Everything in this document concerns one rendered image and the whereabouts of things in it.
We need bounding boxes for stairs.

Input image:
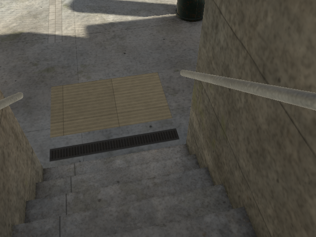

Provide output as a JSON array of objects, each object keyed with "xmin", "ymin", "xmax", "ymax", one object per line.
[{"xmin": 12, "ymin": 144, "xmax": 257, "ymax": 237}]

